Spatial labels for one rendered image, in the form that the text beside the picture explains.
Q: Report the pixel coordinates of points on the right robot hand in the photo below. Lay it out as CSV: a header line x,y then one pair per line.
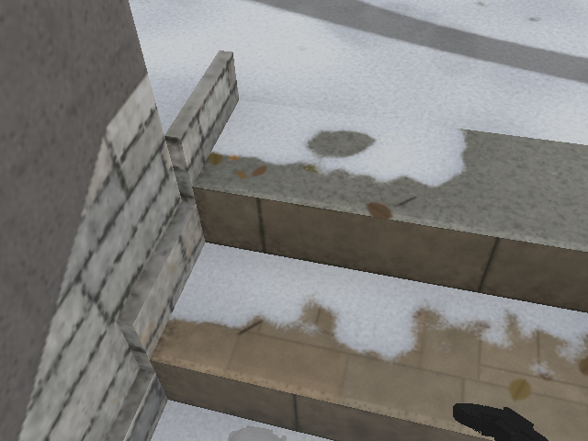
x,y
503,425

